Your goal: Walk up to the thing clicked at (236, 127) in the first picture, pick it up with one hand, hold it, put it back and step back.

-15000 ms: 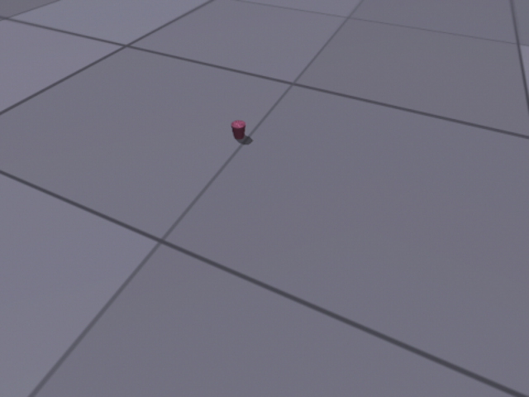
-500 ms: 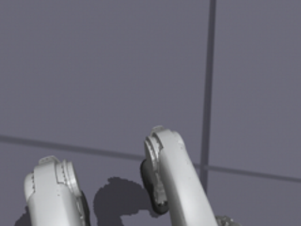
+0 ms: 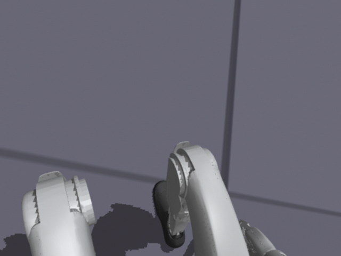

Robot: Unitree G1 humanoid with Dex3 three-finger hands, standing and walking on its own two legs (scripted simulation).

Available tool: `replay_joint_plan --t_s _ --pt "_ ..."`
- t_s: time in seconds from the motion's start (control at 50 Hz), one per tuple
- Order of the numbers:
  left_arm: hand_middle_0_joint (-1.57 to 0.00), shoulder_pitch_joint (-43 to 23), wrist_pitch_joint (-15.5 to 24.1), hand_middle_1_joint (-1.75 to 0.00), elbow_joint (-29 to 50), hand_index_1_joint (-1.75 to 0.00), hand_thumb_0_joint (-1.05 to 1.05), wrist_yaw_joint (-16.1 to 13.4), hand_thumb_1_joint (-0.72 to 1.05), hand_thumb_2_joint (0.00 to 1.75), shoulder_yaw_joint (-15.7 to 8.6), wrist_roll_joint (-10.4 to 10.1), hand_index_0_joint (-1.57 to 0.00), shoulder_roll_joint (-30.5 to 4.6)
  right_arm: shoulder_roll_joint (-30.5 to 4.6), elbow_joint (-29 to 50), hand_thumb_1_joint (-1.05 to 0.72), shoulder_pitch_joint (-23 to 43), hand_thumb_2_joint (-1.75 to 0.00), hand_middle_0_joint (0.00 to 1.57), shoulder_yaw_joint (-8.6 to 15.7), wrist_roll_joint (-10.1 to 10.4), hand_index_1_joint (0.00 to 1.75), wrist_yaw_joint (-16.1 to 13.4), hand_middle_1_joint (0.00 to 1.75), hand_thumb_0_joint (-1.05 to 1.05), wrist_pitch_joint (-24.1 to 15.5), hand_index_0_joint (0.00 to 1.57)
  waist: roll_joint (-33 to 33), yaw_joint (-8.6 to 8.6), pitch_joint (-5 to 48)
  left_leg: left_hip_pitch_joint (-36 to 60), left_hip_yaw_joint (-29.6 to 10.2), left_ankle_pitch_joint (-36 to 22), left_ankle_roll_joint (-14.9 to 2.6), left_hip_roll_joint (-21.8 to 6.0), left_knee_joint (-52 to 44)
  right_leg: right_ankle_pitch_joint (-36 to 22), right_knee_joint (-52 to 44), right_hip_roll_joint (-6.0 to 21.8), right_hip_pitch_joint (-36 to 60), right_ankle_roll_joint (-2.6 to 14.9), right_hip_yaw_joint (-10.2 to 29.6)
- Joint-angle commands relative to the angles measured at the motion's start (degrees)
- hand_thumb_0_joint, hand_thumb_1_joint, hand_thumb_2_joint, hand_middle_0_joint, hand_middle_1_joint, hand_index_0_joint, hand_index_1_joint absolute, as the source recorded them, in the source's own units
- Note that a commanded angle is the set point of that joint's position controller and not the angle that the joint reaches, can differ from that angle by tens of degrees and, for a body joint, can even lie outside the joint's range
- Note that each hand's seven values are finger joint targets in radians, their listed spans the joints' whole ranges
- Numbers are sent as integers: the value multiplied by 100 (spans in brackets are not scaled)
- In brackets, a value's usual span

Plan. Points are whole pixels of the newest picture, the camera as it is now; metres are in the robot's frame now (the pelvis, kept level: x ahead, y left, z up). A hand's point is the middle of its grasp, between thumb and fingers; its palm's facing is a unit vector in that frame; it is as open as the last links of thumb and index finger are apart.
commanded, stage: rest palm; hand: left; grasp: from above
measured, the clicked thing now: out of the picture +0.46 +0.38 -0.26
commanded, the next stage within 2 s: close in 1.12 s
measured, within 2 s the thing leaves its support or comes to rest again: neither
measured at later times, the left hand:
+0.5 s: hand out of the picture +0.45 +0.37 -0.21, palm faces -0.46 -0.15 -0.87, open 13.1 cm
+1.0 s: hand out of the picture +0.45 +0.38 -0.23, palm faces -0.46 -0.15 -0.88, open 12.7 cm
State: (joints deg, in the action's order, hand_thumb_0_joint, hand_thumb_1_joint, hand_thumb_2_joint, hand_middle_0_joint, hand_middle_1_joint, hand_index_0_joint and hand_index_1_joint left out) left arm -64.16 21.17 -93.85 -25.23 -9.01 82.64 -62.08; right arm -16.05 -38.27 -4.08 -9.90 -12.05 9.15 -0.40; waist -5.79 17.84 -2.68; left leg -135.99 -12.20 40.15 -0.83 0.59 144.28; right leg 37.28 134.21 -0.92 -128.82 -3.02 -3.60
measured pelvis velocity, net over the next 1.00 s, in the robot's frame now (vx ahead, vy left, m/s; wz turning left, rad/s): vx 0.00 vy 0.00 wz -0.04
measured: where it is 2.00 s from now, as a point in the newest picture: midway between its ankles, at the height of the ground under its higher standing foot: (128, 244)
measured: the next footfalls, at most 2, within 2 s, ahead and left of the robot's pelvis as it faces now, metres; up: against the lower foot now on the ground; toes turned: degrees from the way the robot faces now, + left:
none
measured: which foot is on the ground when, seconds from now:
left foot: down 0.00-1.00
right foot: down 0.00-1.00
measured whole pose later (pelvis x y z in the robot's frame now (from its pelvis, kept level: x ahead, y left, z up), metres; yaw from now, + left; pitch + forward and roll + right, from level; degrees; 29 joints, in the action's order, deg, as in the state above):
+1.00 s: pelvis +0.00 +0.00 -0.01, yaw -3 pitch +29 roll -16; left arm -61.4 19.1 -95.6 -26.3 -9.3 78.9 -66.2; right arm -18.0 -36.2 -4.9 -15.4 -13.4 10.8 -5.1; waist -7.3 19.9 -6.8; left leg -136.0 -14.5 41.6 -1.2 0.0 147.2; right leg 37.2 134.9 -2.1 -128.3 -3.6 -5.3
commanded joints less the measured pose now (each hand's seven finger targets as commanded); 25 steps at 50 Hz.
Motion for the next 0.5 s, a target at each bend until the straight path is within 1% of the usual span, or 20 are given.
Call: replay_joint_plan --t_s 0.0,0.02,0.04,0.06,0.08,0.1,0.14,0.16,0.18,0.2,0.24,0.26,0.28,0.32,0.34,0.36,0.38,0.42,0.46,0.48 --pt "-9 -1435 -307 -117 709 -114 0 -191 -43 103 -95 -217 -12 -1396 -1829 -52 -90 -1310 -90 20 493 -3 30 -48 30 0 2 20 3314 176 3662 3888 453 -1649 106 -123 -1802 -1382 -815 -101 1127 408 -888" --pt "-8 -1406 -353 -115 743 -112 0 -151 -44 102 -85 -255 -11 -1401 -1823 -51 -90 -1279 -90 20 479 37 30 -48 30 0 -9 20 3278 127 3668 3837 476 -1674 94 -114 -1751 -1407 -811 -104 1109 419 -858" --pt "-8 -1415 -372 -116 813 -113 0 -99 -44 102 -107 -284 -11 -1477 -1829 -17 -90 -1261 -90 20 462 51 30 -35 30 0 -24 20 3306 166 3648 3759 494 -1671 87 -111 -1722 -1415 -815 -109 1152 424 -840" --pt "-9 -1384 -385 -115 943 -113 0 -61 -44 102 -131 -349 -11 -1562 -1849 40 -91 -1243 -90 20 431 53 30 -33 30 0 -42 20 3355 121 3661 3708 520 -1639 81 -100 -1734 -1425 -857 -108 1293 422 -813" --pt "-8 -1342 -395 -114 938 -112 0 -52 -45 103 -218 -402 -11 -1661 -1871 83 -91 -1238 -90 20 441 70 30 -32 30 0 -48 20 3311 87 3655 3577 485 -1565 96 -99 -1772 -1418 -832 -84 1333 425 -812" --pt "-9 -1179 -397 -114 874 -111 0 -13 -46 104 -227 -421 -10 -1619 -1882 98 -90 -1232 -90 20 426 65 30 -28 30 0 -37 20 3152 77 3689 3646 451 -1609 89 -114 -1771 -1424 -827 -95 1338 418 -837" --pt "-9 -1195 -342 -114 857 -112 0 108 -46 105 -127 -493 -11 -1470 -1905 82 -90 -1302 -90 20 404 55 30 -2 30 0 -35 20 3163 232 3443 3611 391 -1574 101 -127 -1771 -1349 -822 -88 1221 404 -848" --pt "-9 -1128 -301 -114 847 -112 0 157 -45 105 -123 -538 -11 -1477 -1898 92 -90 -1280 -90 20 379 62 30 -7 30 0 -44 20 3094 206 3457 3586 377 -1549 92 -136 -1752 -1331 -839 -102 1245 404 -855" --pt "-9 -1164 -263 -114 849 -112 0 178 -46 106 -99 -539 -11 -1524 -1903 109 -90 -1282 -90 20 341 71 30 2 30 0 -60 20 3082 263 3378 3454 408 -1411 67 -121 -1709 -1276 -871 -117 1315 414 -827" --pt "-10 -1250 -197 -114 1026 -112 0 187 -45 107 -200 -556 -11 -1696 -1945 137 -90 -1307 -90 20 334 65 30 -5 30 0 -54 20 3015 198 3466 3448 414 -1402 63 -125 -1704 -1282 -906 -108 1429 405 -832" --pt "-10 -1117 -105 -114 958 -113 0 181 -46 108 -225 -562 -11 -1795 -1917 131 -91 -1311 -90 20 275 49 30 6 30 0 -56 20 2933 168 3503 3345 471 -1332 31 -113 -1635 -1252 -954 -142 1613 410 -803" --pt "-11 -1110 -39 -114 950 -113 0 157 -46 110 -263 -578 -11 -1810 -1954 117 -90 -1313 -90 20 256 20 30 2 30 0 -35 20 2893 201 3523 3365 451 -1391 37 -124 -1619 -1278 -946 -148 1637 399 -852" --pt "-10 -1109 3 -113 907 -112 0 165 -47 110 -216 -559 -11 -1783 -1951 102 -90 -1361 -90 20 225 13 30 6 30 0 -44 20 2894 259 3459 3410 460 -1471 21 -129 -1553 -1328 -948 -159 1629 387 -845" --pt "-10 -1060 97 -114 740 -113 0 97 -47 111 -197 -554 -11 -1768 -1981 89 -90 -1331 -90 20 194 -16 30 -2 30 0 -48 20 2803 290 3269 3276 416 -1332 28 -138 -1539 -1221 -950 -172 1530 405 -890" --pt "-10 -1134 140 -113 905 -112 0 67 -47 110 -193 -524 -11 -1859 -1948 91 -90 -1319 -90 20 170 5 30 -3 30 0 -62 20 2891 236 3371 3372 440 -1329 22 -147 -1566 -1223 -973 -190 1597 400 -865" --pt "-11 -1105 170 -113 823 -113 0 -13 -46 111 -280 -483 -12 -2006 -1980 70 -90 -1319 -90 20 136 -44 30 -11 30 0 -49 20 2984 207 3394 3355 454 -1352 33 -142 -1581 -1247 -963 -194 1691 395 -887" --pt "-11 -1052 181 -113 741 -112 0 -29 -46 111 -208 -431 -12 -1943 -1971 106 -90 -1327 -90 20 141 -45 30 -6 30 0 -65 20 2911 243 3385 3360 458 -1303 17 -155 -1534 -1221 -962 -211 1648 395 -885" --pt "-12 -1104 208 -115 683 -115 0 -153 -45 115 -264 -429 -12 -2007 -2006 65 -90 -1303 -90 20 117 -66 30 -10 30 0 -66 20 2965 235 3323 3351 417 -1283 39 -167 -1585 -1203 -923 -211 1593 398 -939" --pt "-11 -1174 188 -114 707 -113 0 -240 -47 112 -210 -348 -11 -1974 -2005 58 -90 -1310 -90 20 102 -101 30 -8 30 0 -105 20 3029 300 3261 3434 440 -1326 37 -179 -1533 -1230 -911 -226 1542 392 -947" --pt "-11 -1135 168 -114 641 -114 0 -299 -45 113 -235 -346 -12 -1987 -2024 56 -90 -1273 -90 20 92 -113 30 -15 30 0 -116 20 2999 274 3240 3403 427 -1296 41 -179 -1548 -1215 -920 -237 1515 389 -965"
